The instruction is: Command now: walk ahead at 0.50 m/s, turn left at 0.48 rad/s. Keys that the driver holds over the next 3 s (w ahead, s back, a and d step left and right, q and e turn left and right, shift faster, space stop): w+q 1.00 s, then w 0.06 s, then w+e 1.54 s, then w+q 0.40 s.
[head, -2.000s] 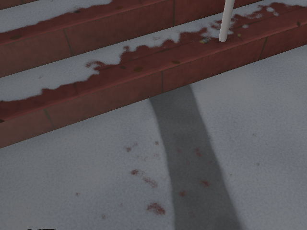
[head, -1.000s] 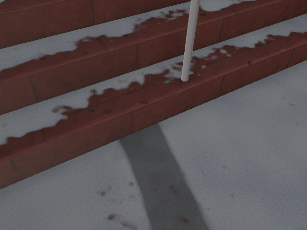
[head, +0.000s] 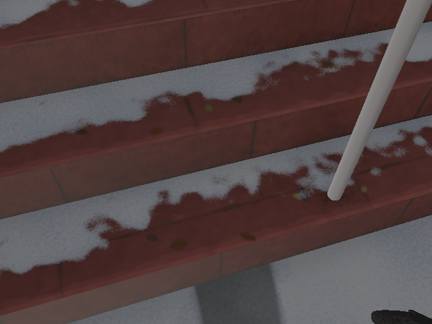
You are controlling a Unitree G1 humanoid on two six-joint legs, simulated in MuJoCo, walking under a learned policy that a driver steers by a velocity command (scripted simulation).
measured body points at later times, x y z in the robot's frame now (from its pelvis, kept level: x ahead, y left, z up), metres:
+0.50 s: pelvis +0.28 -0.01 +0.01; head +0.30 +0.00 +0.46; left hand +0.39 +0.28 -0.08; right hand +0.45 -0.26 -0.10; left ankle +0.13 +0.08 -0.65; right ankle +0.38 -0.10 -0.72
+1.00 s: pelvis +0.48 +0.17 +0.03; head +0.52 +0.19 +0.48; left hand +0.27 +0.32 -0.10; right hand +0.80 +0.22 +0.01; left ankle +0.55 +0.33 -0.55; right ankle +0.40 -0.10 -0.68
